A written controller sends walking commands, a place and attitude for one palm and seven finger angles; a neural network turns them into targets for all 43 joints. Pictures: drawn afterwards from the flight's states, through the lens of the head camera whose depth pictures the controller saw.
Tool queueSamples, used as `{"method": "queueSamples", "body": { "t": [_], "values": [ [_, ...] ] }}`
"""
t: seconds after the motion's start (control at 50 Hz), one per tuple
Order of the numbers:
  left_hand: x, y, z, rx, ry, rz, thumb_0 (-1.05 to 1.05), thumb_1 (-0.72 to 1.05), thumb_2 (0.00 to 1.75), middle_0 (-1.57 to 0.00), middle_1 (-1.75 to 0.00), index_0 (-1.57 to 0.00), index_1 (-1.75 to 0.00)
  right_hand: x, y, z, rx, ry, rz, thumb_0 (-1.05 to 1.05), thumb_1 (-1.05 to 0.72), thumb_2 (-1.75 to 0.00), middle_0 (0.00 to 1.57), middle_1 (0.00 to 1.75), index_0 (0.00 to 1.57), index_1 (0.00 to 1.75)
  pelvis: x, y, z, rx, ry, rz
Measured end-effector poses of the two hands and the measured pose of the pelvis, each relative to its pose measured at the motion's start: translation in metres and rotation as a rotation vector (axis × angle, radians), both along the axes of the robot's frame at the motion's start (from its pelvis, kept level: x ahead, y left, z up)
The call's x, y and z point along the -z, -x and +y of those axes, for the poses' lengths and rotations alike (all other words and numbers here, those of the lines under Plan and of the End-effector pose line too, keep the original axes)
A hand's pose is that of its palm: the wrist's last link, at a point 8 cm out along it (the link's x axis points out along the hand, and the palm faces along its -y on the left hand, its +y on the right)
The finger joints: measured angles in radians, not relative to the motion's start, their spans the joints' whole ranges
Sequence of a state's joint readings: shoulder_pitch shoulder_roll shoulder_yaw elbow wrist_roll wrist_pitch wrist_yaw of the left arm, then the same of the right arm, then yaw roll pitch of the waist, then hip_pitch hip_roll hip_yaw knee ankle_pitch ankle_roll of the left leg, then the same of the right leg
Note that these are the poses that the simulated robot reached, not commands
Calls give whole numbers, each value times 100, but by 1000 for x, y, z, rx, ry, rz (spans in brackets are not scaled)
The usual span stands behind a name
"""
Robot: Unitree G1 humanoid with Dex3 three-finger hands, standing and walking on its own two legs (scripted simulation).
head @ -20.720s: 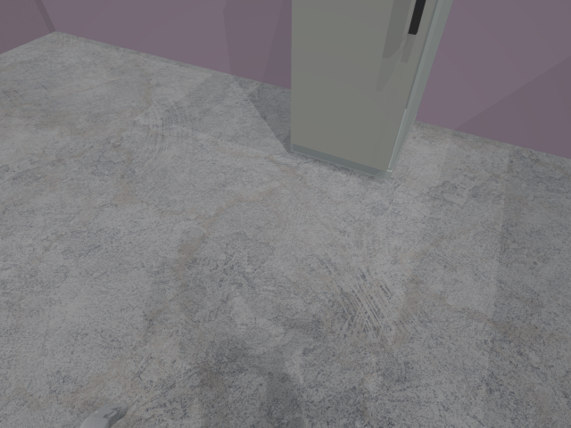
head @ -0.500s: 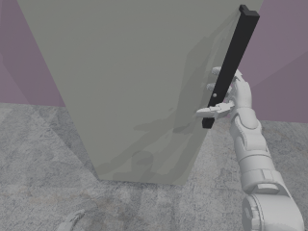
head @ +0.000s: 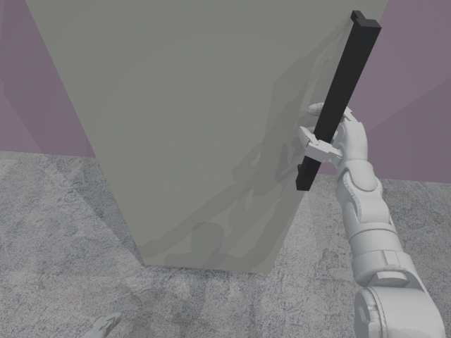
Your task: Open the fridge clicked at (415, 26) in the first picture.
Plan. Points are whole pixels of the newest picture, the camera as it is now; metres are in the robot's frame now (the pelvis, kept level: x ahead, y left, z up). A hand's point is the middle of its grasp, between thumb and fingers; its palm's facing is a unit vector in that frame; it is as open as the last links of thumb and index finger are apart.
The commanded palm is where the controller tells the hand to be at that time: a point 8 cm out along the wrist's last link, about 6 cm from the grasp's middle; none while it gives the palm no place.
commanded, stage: grip the handle and tug to test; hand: right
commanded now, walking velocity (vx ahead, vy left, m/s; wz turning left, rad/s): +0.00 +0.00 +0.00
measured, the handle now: (324, 118) +0.48 -0.12 +0.17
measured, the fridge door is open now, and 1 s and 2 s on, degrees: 0 2 28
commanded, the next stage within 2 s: pull the door a little, standing still in 0.82 s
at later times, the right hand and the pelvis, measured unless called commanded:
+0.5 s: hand (314, 143) +0.42 -0.10 +0.15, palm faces -0.04 +1.00 +0.01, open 5.9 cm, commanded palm +0.39 -0.16 +0.15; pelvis +0.01 +0.00 +0.00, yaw +0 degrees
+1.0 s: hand (315, 152) +0.40 -0.10 +0.15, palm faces -0.06 +1.00 +0.00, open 6.1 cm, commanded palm +0.37 -0.15 +0.15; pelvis +0.04 +0.01 +0.01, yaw +2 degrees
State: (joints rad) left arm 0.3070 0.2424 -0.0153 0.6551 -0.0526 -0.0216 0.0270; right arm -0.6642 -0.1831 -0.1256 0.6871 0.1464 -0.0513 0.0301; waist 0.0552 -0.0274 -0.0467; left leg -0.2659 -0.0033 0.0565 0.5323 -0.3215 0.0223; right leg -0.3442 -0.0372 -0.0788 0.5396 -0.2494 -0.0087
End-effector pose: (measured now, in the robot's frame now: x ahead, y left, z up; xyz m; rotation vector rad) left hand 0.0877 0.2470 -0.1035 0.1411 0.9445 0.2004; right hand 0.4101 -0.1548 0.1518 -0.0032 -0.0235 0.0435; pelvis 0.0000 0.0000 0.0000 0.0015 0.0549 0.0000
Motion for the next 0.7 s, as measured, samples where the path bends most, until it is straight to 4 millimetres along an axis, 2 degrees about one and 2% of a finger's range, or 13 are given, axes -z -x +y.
{"method": "queueSamples", "body": {
  "t": [0.08,0.32,0.7],
  "values": [
    [-1,-5,-1,4,5,-12,1,90,89,-20,-30,-20,-30,0,4,0,6,-1,-2,0,-65,-79,42,137,40,137,0,-1,0,-2,0,-4],
    [-7,-19,3,6,-8,-35,1,90,89,-20,-30,-20,-30,0,4,-1,0,-7,3,1,-66,-76,39,140,38,140,-2,-4,4,-3,1,-11],
    [-9,-28,5,-11,7,-43,1,90,89,-20,-30,-20,-30,-1,6,0,5,-11,6,1,-68,-76,35,140,35,140,-4,-15,5,-20,7,-12]
  ]
}}
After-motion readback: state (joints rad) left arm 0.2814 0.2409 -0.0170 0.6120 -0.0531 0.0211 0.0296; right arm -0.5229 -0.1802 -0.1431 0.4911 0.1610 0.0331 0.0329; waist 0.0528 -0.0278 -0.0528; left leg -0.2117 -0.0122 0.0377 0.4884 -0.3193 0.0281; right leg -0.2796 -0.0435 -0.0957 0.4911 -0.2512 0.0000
